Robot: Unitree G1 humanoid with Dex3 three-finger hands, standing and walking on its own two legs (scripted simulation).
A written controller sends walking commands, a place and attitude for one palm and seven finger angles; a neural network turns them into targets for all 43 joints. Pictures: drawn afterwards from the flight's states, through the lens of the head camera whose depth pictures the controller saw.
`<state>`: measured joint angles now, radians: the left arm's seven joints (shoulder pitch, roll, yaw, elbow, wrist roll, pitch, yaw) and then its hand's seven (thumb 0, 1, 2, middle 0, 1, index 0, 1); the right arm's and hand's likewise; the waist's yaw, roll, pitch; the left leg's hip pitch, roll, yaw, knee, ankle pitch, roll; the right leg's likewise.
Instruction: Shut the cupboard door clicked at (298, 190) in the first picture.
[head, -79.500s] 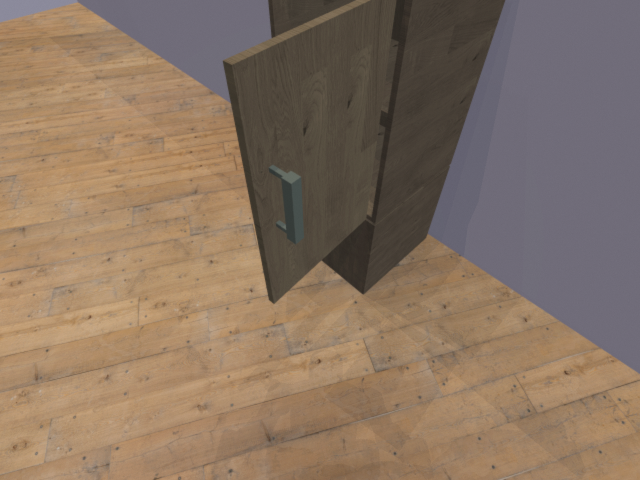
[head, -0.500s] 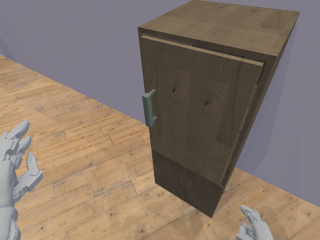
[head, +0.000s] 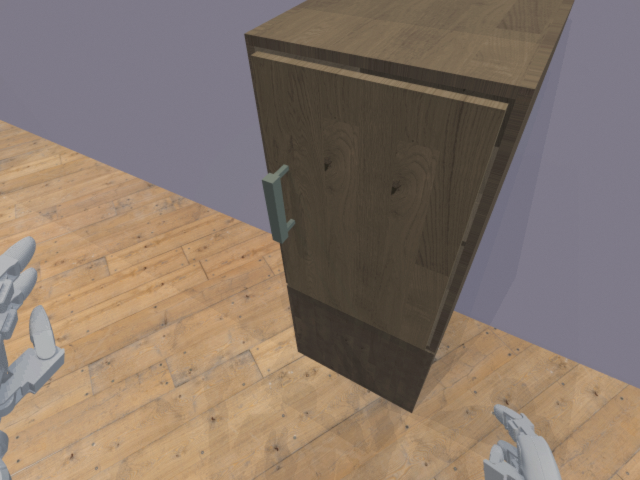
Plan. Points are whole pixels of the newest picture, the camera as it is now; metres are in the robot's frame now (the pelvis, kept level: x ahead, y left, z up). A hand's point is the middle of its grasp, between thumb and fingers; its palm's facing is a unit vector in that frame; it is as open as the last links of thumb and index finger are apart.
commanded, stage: step back with the hand held close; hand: left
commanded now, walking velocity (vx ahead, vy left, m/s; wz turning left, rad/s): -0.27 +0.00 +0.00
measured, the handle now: (282, 204) +0.60 +0.13 -0.02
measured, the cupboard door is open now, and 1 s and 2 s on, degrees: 0 0 0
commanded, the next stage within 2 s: stop stepping back and stand still in 1.44 s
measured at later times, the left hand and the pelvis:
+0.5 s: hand out of the picture +0.13 +0.28 +0.15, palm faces +0.45 -0.77 -0.45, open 7.4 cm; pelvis -0.06 +0.01 -0.01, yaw +0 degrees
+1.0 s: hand out of the picture +0.09 +0.26 +0.16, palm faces +0.44 -0.77 -0.46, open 7.4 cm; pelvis -0.10 +0.00 -0.02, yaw +2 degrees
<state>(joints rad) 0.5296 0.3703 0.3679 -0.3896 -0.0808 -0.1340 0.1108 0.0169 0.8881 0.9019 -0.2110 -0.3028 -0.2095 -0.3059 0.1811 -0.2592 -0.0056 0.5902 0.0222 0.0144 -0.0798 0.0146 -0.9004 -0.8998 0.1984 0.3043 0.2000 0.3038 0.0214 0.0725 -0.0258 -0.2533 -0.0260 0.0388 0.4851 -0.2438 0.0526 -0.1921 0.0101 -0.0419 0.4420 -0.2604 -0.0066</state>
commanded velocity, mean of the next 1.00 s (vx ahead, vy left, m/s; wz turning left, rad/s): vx -0.34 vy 0.00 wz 0.00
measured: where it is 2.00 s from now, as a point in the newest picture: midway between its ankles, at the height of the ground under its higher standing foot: outside the picture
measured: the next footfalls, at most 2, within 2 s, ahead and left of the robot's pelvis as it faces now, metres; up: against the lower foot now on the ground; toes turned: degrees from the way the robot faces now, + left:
right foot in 1.50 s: -0.25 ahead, -0.13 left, +0.00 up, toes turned -1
right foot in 1.92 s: -0.24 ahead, -0.05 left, +0.00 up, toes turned +1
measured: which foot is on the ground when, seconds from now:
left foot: down 0.00-1.00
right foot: down 0.00-1.00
